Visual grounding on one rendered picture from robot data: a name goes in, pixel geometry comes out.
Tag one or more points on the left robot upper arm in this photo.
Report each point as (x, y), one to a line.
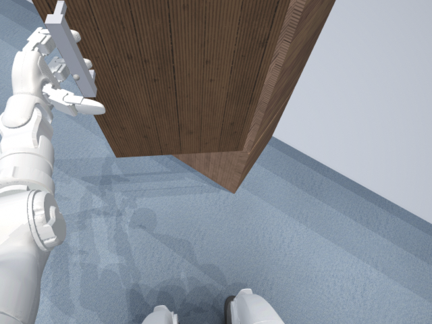
(31, 225)

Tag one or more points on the robot left shin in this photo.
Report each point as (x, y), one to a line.
(160, 308)

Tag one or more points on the left robot forearm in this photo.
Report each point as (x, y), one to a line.
(26, 152)

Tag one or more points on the cupboard door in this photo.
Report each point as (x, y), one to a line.
(175, 76)

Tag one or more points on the right robot thigh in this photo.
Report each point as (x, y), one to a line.
(253, 309)

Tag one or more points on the left robot hand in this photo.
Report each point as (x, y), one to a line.
(30, 75)

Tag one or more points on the handle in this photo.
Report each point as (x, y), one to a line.
(63, 38)

